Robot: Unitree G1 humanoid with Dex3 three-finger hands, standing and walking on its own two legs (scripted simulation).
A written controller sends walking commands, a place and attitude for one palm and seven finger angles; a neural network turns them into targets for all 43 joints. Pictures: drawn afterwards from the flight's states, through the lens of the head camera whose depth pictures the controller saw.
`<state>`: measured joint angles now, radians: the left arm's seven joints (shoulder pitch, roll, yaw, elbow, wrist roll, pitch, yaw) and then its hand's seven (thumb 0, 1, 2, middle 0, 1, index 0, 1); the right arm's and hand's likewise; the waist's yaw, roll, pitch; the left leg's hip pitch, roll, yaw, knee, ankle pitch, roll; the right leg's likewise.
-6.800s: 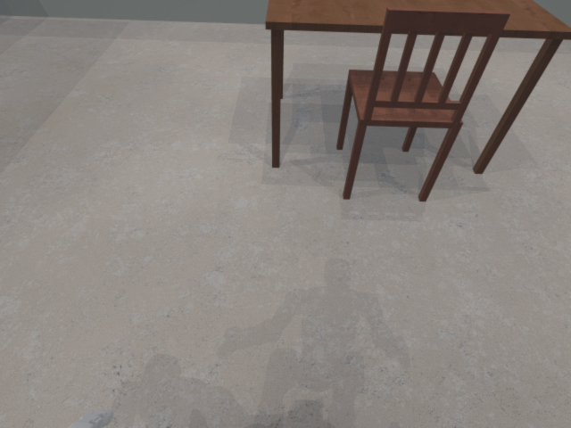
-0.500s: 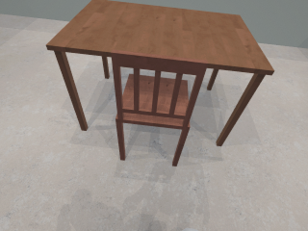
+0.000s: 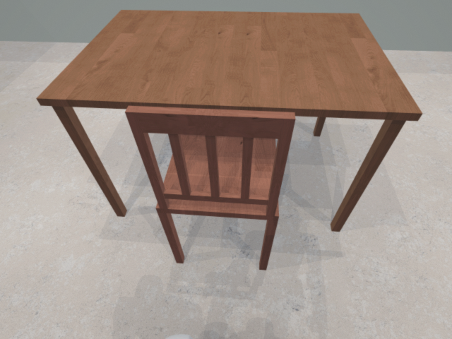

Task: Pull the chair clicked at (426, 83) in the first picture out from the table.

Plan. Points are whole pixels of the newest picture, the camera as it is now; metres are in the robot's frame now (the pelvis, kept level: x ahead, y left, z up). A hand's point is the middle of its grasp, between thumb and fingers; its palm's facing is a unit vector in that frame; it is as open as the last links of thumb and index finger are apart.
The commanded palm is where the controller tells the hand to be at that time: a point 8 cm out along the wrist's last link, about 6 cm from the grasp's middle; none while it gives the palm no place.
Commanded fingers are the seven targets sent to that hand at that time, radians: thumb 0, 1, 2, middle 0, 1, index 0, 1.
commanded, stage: take the last steps up to it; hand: left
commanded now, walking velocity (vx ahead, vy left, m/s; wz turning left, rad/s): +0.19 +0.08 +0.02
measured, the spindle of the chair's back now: (213, 167) +0.57 +0.05 -0.09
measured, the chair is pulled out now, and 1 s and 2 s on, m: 0.00 0.00 0.00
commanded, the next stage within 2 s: come to a stop and stand still in 0.14 s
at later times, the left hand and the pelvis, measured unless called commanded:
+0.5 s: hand out of the picture +0.09 +0.22 -0.18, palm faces +0.06 -0.98 -0.18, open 7.4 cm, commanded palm none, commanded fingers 0.00 0.90 0.90 -0.20 -0.30 -0.20 -0.30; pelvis +0.11 +0.05 +0.00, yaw -2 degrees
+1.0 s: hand out of the picture +0.12 +0.18 -0.16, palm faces +0.03 -0.97 -0.26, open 7.3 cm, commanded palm none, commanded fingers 0.00 0.90 0.90 -0.20 -0.30 -0.20 -0.30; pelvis +0.09 +0.00 +0.01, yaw -1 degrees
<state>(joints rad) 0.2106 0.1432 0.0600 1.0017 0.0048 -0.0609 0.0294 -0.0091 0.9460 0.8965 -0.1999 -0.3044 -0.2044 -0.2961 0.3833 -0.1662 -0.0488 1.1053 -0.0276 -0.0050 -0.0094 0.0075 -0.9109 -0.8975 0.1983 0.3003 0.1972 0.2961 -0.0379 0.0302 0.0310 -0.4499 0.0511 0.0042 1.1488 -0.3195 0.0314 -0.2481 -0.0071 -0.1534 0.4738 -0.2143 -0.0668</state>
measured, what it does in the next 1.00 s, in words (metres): steps on the spot: left foot, then right foot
